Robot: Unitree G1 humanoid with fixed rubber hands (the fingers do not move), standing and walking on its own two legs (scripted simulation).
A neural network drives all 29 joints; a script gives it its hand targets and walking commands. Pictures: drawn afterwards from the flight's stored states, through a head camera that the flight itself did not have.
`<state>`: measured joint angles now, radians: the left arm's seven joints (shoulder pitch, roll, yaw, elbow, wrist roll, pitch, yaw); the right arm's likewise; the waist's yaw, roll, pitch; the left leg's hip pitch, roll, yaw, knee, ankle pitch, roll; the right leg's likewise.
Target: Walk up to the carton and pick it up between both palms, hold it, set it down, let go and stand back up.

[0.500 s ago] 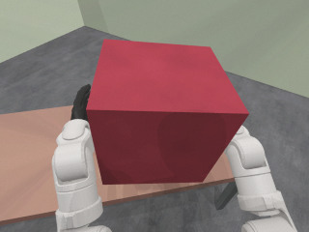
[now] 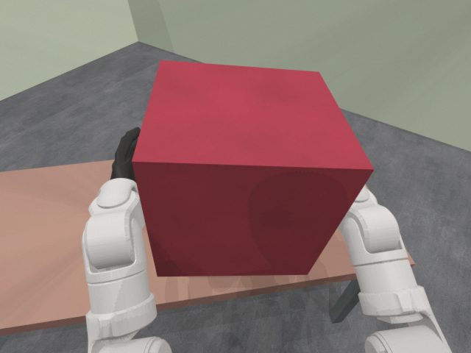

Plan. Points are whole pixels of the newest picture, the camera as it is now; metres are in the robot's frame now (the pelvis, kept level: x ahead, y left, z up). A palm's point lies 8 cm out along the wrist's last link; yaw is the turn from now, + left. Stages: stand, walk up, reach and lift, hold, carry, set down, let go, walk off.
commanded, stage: hold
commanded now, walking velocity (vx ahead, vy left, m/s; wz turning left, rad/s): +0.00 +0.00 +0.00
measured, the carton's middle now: (238, 173) +0.34 -0.01 +0.18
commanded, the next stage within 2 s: none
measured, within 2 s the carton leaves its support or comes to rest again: neither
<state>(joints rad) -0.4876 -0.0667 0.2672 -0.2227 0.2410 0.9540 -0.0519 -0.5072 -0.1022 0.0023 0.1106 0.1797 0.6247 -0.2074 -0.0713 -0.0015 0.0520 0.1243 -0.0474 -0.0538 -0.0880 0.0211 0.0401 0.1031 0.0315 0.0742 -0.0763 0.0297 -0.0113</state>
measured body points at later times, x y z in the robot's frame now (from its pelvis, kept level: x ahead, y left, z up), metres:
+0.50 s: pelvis +0.01 +0.00 +0.00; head +0.01 +0.01 +0.45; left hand +0.36 +0.16 +0.17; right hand +0.36 -0.16 +0.15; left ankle -0.01 +0.09 -0.76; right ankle +0.00 -0.11 -0.76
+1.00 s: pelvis +0.00 +0.00 +0.00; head +0.01 +0.01 +0.45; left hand +0.36 +0.16 +0.17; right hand +0.36 -0.16 +0.15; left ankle -0.01 +0.09 -0.76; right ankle +0.00 -0.11 -0.76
